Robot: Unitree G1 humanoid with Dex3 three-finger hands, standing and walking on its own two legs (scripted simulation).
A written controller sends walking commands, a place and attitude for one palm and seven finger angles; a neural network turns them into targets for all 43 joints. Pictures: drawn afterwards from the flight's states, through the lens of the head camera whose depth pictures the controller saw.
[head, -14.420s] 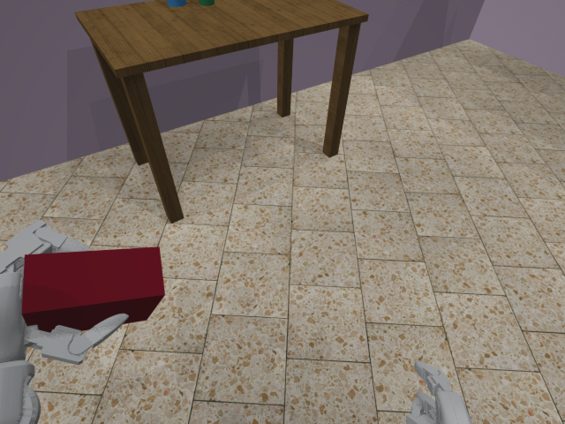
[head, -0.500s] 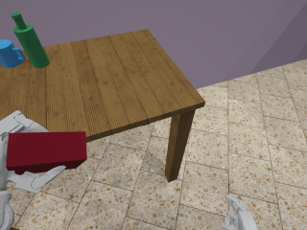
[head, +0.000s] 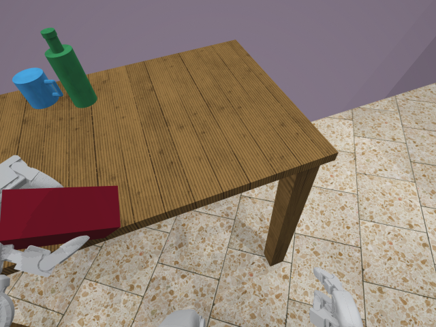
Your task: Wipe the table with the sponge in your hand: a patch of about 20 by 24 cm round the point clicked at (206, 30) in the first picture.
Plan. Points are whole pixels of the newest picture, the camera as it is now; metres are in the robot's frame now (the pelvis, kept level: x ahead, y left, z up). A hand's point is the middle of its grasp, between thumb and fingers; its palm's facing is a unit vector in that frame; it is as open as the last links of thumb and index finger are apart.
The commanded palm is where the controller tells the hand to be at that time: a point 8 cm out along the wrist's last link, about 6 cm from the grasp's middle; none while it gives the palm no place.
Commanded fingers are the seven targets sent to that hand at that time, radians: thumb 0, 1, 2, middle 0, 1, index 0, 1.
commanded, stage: shuffle to correct the standing spot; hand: left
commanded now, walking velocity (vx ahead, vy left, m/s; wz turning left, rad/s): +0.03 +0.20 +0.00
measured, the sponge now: (79, 217) +0.23 +0.19 +0.17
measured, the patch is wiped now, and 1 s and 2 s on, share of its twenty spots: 0.00 0.00 0.00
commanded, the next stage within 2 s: come to a stop and stand still in 1.98 s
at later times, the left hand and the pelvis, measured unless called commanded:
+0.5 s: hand out of the picture +0.21 +0.33 +0.21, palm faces +0.38 -0.79 -0.48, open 9.6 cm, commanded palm +0.16 +0.38 +0.20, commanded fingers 0.00 0.10 1.30 -1.20 -1.60 -1.20 -1.60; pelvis -0.01 +0.11 +0.00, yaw -1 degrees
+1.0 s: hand out of the picture +0.18 +0.44 +0.20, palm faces +0.42 -0.79 -0.45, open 9.6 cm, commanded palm +0.13 +0.48 +0.20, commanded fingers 0.00 0.10 1.30 -1.20 -1.60 -1.20 -1.60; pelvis -0.04 +0.20 +0.00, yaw -2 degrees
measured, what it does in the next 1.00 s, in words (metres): steps to the left: left foot, then right foot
